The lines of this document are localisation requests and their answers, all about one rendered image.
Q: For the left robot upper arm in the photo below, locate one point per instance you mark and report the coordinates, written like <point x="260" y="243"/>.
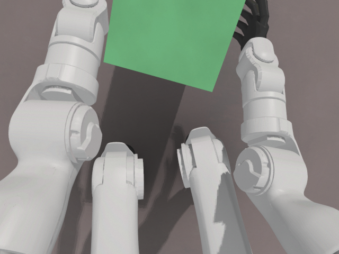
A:
<point x="51" y="140"/>

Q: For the carton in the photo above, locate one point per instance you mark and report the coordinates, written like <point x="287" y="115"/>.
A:
<point x="184" y="41"/>

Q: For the robot shin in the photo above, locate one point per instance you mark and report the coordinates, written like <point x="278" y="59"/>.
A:
<point x="98" y="167"/>
<point x="218" y="145"/>

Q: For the right robot upper arm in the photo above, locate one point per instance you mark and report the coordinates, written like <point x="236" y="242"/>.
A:
<point x="274" y="180"/>

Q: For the right robot shin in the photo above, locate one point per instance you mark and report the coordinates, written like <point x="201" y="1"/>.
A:
<point x="218" y="145"/>

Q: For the right robot hand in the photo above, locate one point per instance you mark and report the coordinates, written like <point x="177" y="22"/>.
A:
<point x="257" y="22"/>

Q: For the left robot forearm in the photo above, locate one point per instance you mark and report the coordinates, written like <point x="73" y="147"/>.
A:
<point x="74" y="55"/>

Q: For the right robot forearm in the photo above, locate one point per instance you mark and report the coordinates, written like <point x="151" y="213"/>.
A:
<point x="263" y="97"/>

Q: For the left robot shin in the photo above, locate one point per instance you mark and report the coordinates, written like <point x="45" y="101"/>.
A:
<point x="98" y="167"/>

